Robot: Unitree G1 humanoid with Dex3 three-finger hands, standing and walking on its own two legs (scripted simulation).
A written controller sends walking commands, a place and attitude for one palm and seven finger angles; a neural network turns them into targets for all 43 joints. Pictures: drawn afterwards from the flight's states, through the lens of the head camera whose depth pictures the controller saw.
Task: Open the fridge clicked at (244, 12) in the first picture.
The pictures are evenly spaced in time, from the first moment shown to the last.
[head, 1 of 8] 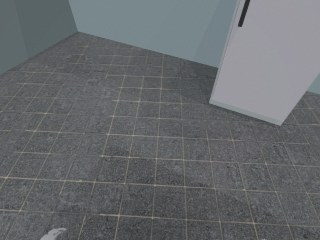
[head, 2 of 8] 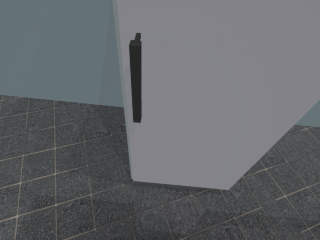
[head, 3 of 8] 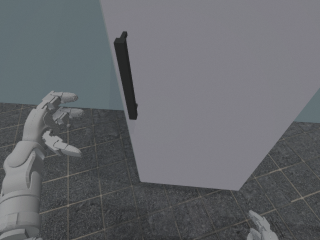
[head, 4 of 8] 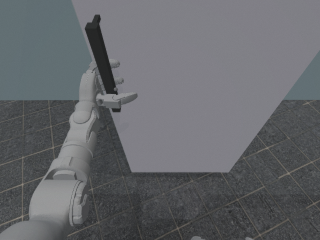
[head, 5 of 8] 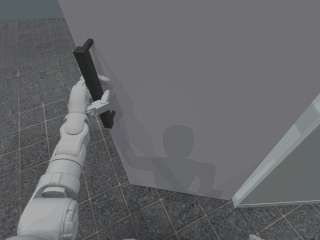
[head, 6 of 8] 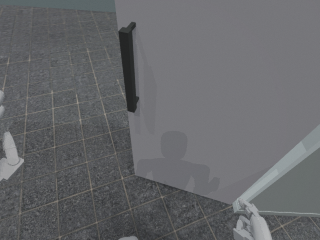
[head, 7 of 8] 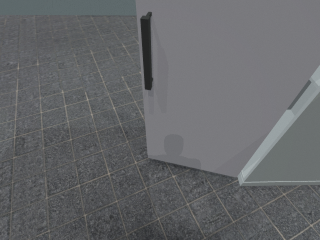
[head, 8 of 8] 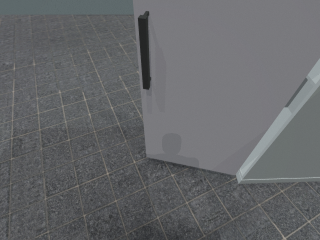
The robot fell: no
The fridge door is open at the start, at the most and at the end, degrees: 0 84 75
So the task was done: yes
